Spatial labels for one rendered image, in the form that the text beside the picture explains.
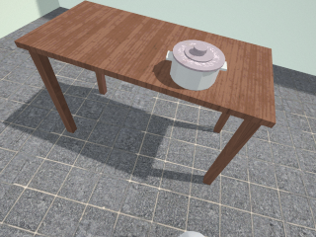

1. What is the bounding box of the knob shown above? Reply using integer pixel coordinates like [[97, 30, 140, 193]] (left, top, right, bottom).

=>
[[193, 43, 208, 55]]

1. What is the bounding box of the table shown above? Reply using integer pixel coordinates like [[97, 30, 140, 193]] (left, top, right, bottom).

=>
[[14, 0, 277, 185]]

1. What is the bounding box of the pot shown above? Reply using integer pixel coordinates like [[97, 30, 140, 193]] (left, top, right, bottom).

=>
[[166, 50, 227, 91]]

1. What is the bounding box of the lid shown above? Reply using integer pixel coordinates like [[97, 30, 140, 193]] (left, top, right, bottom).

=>
[[172, 39, 225, 72]]

